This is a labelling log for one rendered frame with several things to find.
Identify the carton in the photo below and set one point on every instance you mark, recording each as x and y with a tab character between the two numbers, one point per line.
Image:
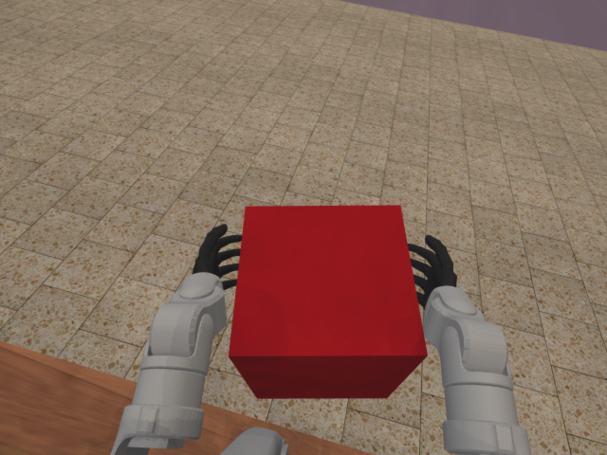
325	303

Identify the right robot forearm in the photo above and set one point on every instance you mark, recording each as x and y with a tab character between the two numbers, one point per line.
480	405

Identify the left robot thigh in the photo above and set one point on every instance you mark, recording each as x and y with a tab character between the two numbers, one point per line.
257	441

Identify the left robot hand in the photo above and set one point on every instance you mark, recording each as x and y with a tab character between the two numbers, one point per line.
209	258

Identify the left robot forearm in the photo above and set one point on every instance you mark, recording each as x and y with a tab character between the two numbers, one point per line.
165	410

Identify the right robot hand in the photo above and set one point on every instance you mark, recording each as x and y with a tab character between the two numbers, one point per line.
440	273

